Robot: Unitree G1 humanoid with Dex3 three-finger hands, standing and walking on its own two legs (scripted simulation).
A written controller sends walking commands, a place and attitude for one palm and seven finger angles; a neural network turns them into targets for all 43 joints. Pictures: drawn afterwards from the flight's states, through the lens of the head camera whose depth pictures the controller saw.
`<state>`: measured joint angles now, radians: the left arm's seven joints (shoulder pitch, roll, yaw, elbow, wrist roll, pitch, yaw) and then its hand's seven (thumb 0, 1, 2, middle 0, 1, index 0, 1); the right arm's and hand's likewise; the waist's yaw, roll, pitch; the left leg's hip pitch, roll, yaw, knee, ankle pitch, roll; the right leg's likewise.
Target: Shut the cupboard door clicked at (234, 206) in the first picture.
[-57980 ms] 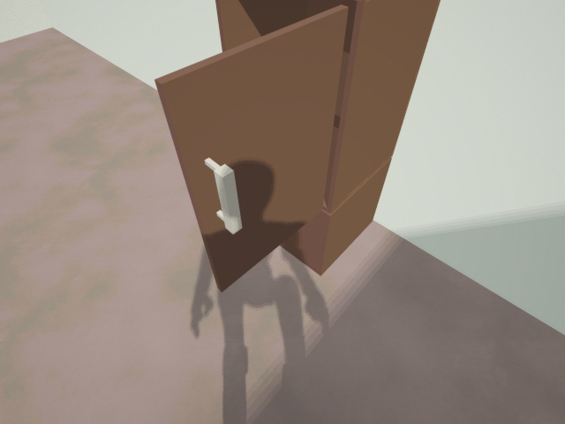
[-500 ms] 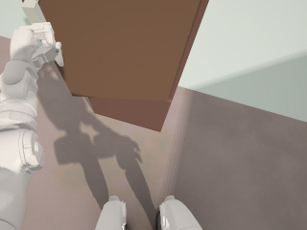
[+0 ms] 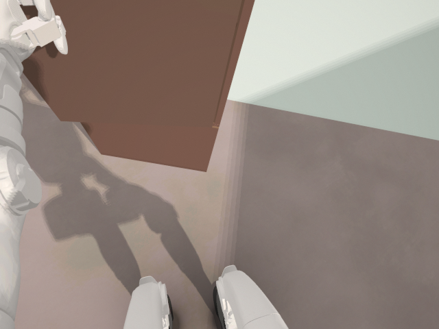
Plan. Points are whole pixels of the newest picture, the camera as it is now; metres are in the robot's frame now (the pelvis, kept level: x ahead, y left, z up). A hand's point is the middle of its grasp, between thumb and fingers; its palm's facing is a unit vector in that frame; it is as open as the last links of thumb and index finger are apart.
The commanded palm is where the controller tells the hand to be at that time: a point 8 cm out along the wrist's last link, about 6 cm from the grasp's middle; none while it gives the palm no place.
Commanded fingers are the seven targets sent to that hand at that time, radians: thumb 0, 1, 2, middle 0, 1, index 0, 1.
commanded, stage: push the door shut along its arc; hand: left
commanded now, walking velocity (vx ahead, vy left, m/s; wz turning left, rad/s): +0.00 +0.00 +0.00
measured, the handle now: out of the picture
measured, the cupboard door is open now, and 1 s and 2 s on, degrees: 9 5 5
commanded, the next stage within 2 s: pull the fist back off the door in 0.28 s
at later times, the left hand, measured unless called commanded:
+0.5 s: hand (54, 6) +0.62 +0.16 +0.12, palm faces +0.00 -0.99 +0.12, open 3.0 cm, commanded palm +0.61 +0.16 +0.11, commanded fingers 0.00 0.90 0.90 -1.30 -1.50 -1.30 -1.50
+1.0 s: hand (65, 27) +0.58 +0.15 +0.11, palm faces +0.25 -0.97 -0.02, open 3.1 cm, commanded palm +0.53 +0.17 +0.11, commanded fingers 0.00 0.90 0.90 -1.30 -1.50 -1.30 -1.50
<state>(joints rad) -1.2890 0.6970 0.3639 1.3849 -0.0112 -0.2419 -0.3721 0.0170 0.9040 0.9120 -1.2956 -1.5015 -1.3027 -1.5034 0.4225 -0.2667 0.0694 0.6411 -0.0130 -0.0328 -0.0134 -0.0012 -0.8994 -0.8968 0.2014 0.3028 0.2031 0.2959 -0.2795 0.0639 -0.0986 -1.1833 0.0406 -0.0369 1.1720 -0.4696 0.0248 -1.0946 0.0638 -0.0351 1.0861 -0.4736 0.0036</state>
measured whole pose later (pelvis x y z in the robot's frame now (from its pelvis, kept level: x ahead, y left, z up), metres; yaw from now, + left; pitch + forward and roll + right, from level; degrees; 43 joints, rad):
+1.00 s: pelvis +0.02 -0.01 +0.02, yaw +0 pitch +25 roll -3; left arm -1.06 0.43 0.41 1.24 0.03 -0.35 0.15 0.01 0.90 0.90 -1.29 -1.50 -1.30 -1.50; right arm 0.52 -0.24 0.01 0.65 -0.08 0.01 0.09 0.00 -0.90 -0.90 0.20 0.30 0.20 0.30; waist -0.22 0.07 -0.14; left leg -1.03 0.05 -0.02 1.04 -0.45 0.01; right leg -0.96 0.07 -0.01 0.98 -0.46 -0.01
